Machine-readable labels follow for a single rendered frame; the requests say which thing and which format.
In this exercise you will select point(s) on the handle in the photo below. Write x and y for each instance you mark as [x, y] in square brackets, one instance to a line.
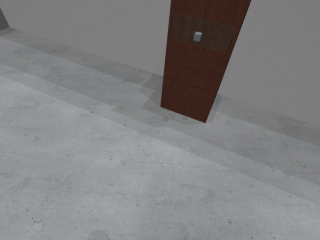
[197, 36]

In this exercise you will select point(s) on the cabinet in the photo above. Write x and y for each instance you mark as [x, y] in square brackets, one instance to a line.
[192, 73]

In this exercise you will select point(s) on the drawer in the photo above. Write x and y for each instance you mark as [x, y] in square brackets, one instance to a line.
[215, 36]

